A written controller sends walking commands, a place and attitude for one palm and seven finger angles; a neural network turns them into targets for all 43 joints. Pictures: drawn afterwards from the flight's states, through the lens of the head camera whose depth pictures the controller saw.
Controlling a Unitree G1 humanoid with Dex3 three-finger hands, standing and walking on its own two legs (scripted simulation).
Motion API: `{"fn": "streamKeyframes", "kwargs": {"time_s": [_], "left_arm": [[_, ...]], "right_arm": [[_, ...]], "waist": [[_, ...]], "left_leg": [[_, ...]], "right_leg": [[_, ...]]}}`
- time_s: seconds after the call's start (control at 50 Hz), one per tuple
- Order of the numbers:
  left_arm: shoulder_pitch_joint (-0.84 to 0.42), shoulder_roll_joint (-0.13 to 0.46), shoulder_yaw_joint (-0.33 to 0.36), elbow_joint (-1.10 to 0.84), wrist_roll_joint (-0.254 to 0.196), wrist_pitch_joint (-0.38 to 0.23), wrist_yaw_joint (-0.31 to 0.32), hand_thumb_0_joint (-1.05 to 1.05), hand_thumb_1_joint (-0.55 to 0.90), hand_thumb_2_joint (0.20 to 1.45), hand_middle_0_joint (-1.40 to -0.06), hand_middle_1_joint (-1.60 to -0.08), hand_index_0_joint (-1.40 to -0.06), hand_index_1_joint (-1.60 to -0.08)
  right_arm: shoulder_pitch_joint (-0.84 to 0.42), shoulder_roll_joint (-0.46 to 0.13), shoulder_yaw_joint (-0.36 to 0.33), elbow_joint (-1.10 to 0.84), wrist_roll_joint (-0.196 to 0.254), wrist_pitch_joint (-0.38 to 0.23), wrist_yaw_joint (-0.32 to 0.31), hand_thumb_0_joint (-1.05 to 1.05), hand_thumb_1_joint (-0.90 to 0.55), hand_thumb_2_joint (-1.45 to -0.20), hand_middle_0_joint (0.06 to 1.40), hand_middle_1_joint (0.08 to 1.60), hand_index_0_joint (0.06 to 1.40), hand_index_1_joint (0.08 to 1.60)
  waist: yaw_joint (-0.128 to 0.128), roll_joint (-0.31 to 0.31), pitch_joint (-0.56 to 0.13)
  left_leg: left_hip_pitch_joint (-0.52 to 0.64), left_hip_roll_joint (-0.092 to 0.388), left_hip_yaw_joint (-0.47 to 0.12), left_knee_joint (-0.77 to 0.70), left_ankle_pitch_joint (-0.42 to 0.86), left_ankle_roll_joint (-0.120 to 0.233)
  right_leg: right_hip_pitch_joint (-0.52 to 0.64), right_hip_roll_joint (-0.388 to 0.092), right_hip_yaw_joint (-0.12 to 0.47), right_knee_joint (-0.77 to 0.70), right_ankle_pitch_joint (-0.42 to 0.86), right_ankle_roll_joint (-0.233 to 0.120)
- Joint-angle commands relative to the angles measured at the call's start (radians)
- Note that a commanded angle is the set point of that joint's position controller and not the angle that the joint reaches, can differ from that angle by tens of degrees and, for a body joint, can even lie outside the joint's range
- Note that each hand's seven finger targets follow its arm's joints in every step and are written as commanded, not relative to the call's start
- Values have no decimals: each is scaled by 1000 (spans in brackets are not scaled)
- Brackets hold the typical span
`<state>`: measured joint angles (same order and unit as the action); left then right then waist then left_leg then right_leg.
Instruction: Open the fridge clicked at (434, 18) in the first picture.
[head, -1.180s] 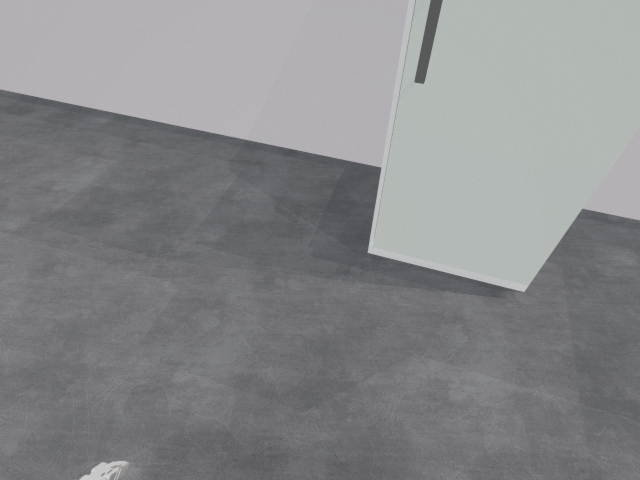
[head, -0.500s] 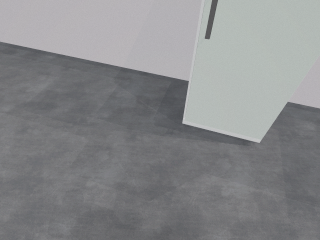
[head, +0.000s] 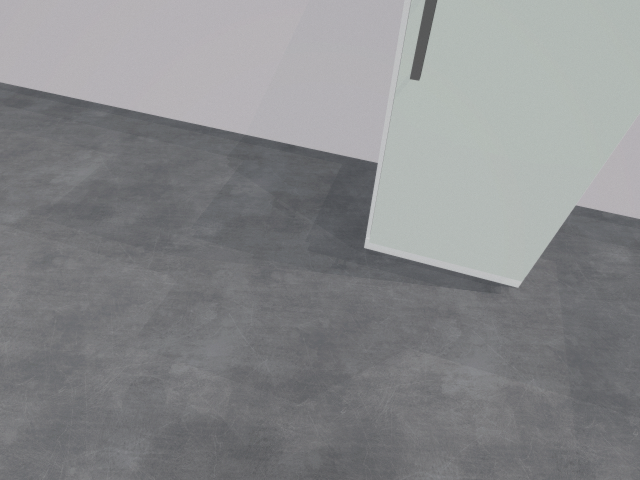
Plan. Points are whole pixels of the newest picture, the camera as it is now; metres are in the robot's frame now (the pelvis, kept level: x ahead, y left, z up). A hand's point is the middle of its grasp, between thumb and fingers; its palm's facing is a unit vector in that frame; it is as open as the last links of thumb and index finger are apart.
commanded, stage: look at it before walking up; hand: left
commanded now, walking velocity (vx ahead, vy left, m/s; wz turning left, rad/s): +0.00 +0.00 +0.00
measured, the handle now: (426, 26) +1.05 -0.19 +0.14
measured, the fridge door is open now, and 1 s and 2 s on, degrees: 0 0 0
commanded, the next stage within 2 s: walk to a spot facing it in 0.26 s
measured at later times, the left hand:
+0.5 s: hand out of the picture +0.07 +0.24 -0.16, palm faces -0.02 -0.95 -0.32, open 7.4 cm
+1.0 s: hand out of the picture +0.14 +0.11 -0.16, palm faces -0.22 -0.95 -0.21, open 7.4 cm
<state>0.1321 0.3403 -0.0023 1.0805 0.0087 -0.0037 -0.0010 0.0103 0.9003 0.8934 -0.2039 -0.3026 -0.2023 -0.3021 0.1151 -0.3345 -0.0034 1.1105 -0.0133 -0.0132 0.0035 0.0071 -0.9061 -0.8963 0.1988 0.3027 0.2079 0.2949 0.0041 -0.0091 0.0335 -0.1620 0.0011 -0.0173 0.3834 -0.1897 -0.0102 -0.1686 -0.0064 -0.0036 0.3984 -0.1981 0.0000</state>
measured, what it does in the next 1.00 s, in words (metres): walks ahead, turning right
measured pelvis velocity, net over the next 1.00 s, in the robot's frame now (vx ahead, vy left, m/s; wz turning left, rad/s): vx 0.12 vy -0.07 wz -0.31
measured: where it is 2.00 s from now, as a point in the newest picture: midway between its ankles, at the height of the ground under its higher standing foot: (343, 464)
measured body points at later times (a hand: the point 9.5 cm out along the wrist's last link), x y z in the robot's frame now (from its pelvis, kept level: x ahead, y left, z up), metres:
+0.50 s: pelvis +0.01 +0.00 +0.00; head +0.01 +0.00 +0.45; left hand +0.07 +0.29 -0.14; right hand +0.08 -0.29 -0.14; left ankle +0.01 +0.13 -0.74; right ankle +0.01 -0.12 -0.74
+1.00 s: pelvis +0.12 -0.07 +0.00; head +0.14 -0.09 +0.45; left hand +0.16 +0.16 -0.15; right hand +0.13 -0.33 -0.15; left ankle +0.21 +0.07 -0.66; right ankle +0.07 -0.12 -0.74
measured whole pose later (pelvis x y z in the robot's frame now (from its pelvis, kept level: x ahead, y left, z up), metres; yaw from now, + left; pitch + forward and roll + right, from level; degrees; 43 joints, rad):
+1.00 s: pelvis +0.12 -0.07 +0.00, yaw -18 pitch +0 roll +1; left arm 0.39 0.15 0.04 1.03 0.02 -0.05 -0.01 0.01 0.90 0.89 -0.20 -0.30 -0.20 -0.30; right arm 0.17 -0.22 -0.06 1.00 -0.03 -0.01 0.01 0.01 -0.91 -0.90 0.19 0.30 0.20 0.29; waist 0.03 0.02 0.04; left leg -0.61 0.11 0.04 1.11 -0.22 -0.07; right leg -0.15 0.08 0.01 0.40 -0.26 -0.09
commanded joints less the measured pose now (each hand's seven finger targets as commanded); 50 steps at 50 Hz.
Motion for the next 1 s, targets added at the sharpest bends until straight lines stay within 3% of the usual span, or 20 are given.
{"fn": "streamKeyframes", "kwargs": {"time_s": [0.0, 0.34, 0.4, 0.46, 0.5, 0.54, 0.56, 0.58, 0.6, 0.64, 0.68, 0.7, 0.72, 0.74, 0.76, 0.78, 0.8, 0.84, 0.92, 0.98], "left_arm": [[-35, 204, 40, -59, 4, -26, 12, 0, 900, 900, -200, -300, -200, -300], [-35, 206, 39, -53, 3, -27, 13, 0, 900, 900, -200, -300, -200, -300], [40, 93, 21, -33, 4, 2, 12, 0, 900, 900, -200, -300, -200, -300], [56, 103, 38, -65, 12, 22, -6, 0, 900, 900, -200, -300, -200, -300], [73, 97, 50, -94, 14, 24, -15, 0, 900, 900, -200, -300, -200, -300], [76, 60, 56, -127, 13, 17, -25, 0, 900, 900, -200, -300, -200, -300], [59, 34, 58, -144, 12, 12, -29, 0, 900, 900, -200, -300, -200, -300], [24, 22, 62, -167, 14, 8, -33, 0, 900, 900, -200, -300, -200, -300], [7, 21, 63, -182, 14, 4, -37, 0, 900, 900, -200, -300, -200, -300], [25, -16, 68, -185, 12, -6, -44, 0, 900, 900, -200, -300, -200, -300], [147, -39, 74, -149, 11, -9, -48, 0, 900, 900, -200, -300, -200, -300], [270, -23, 82, -106, 14, -12, -45, 0, 900, 900, -200, -300, -200, -300], [404, 78, 105, -69, 23, -26, -30, 0, 900, 900, -200, -300, -200, -300], [476, 162, 118, -61, 12, -37, -12, 0, 900, 900, -200, -300, -200, -300], [458, 143, 119, -69, 1, -38, 5, 0, 900, 900, -200, -300, -200, -300], [393, 109, 114, -84, 0, -42, 5, 0, 900, 900, -200, -300, -200, -300], [351, 76, 107, -96, 3, -45, 6, 0, 900, 900, -200, -300, -200, -300], [295, 21, 90, -112, 9, -56, 5, 0, 900, 900, -200, -300, -200, -300], [304, 4, 87, -97, 11, -73, 7, 0, 900, 900, -200, -300, -200, -300], [331, -16, 83, -85, 10, -78, 10, 0, 900, 900, -200, -300, -200, -300]], "right_arm": [[-44, -206, -37, -68, 5, -20, -12, 0, -900, -900, 200, 300, 200, 300], [-53, -208, -36, -64, 5, -19, -14, 0, -900, -900, 200, 300, 200, 300], [26, -91, -13, -45, -4, 0, -12, 0, -900, -900, 200, 300, 200, 300], [48, -107, -29, -65, -12, 13, -11, 0, -900, -900, 200, 300, 200, 300], [75, -131, -45, -84, -12, 12, -13, 0, -900, -900, 200, 300, 200, 300], [118, -162, -65, -97, -10, 2, -17, 0, -900, -900, 200, 300, 200, 300], [133, -179, -76, -100, -6, -8, -20, 0, -900, -900, 200, 300, 200, 300], [153, -169, -82, -103, -7, -17, -20, 0, -900, -900, 200, 300, 200, 300], [169, -159, -82, -102, -7, -25, -21, 0, -900, -900, 200, 300, 200, 300], [153, -126, -81, -106, -13, -31, -23, 0, -900, -900, 200, 300, 200, 300], [105, -112, -81, -117, -14, -29, -23, 0, -900, -900, 200, 300, 200, 300], [78, -100, -80, -123, -12, -27, -20, 0, -900, -900, 200, 300, 200, 300], [66, -33, -65, -156, 2, -26, -10, 0, -900, -900, 200, 300, 200, 300], [-2, 18, -49, -221, -1, -33, -1, 0, -900, -900, 200, 300, 200, 300], [-23, -20, -59, -226, -5, -38, -3, 0, -900, -900, 200, 300, 200, 300], [-23, -17, -64, -215, -1, -42, 0, 0, -900, -900, 200, 300, 200, 300], [-31, -6, -66, -204, -5, -45, 1, 0, -900, -900, 200, 300, 200, 300], [1, 12, -67, -183, -14, -35, 3, 0, -900, -900, 200, 300, 200, 300], [53, 56, -71, -176, -12, -16, 8, 0, -900, -900, 200, 300, 200, 300], [10, 61, -71, -205, -11, -15, 11, 0, -900, -900, 200, 300, 200, 300]], "waist": [[-3, 9, -70], [-3, 7, -65], [-3, 6, -64], [-5, 6, 54], [-10, 47, 79], [-29, 144, 88], [-35, 197, 82], [-48, 200, 77], [-51, 190, 69], [-29, 160, 51], [32, 144, 12], [92, 60, -32], [149, -220, -53], [159, -398, -26], [139, -235, -24], [111, -166, 3], [93, -91, 15], [45, -27, 35], [5, -36, 24], [14, -70, 26]], "left_leg": [[12, 112, -92, -64, 87, 36], [41, 116, -83, -74, 113, 32], [46, 113, -35, -31, -49, 11], [-35, 117, -34, -45, -335, 21], [-30, 154, -69, -62, -428, 44], [20, 259, -184, -151, -514, 104], [51, 343, -238, -195, -469, 150], [108, 379, -241, -205, -354, 184], [152, 392, -219, -184, -254, 196], [137, 374, -91, -110, -50, 169], [5, 309, 55, 30, -24, 103], [-103, 253, 118, 201, -82, 65], [-346, 149, 216, 519, -243, 4], [-572, 44, 170, 787, -420, -27], [-601, 90, 43, 830, -340, -10], [-591, 129, 35, 832, -246, -6], [-570, 139, 35, 839, -200, -13], [-518, 148, 27, 798, -110, -31], [-527, 139, 42, 748, -14, -57], [-570, 132, 40, 709, 37, -66]], "right_leg": [[19, -116, 107, -80, 68, -31], [28, -119, 107, -91, 112, -31], [-13, -99, 130, -74, -58, -24], [-143, -65, 171, -71, -321, -41], [-217, -29, 159, -2, -363, -47], [-318, 38, 67, 198, -306, -30], [-356, 37, -4, 345, -251, -17], [-422, 1, -4, 427, -293, -10], [-460, -26, 5, 450, -304, -7], [-386, -60, -23, 380, -301, -5], [-138, -29, -86, 227, -184, -11], [44, 13, -111, 130, -68, -22], [230, -157, 177, -42, -198, -82], [231, -373, 643, -211, -171, -178], [245, -373, 634, -213, -168, -223], [186, -340, 560, -205, -203, -227], [136, -317, 539, -193, -189, -226], [49, -268, 417, -188, -41, -207], [43, -202, 281, -176, 159, -186], [80, -183, 268, -170, 222, -179]]}}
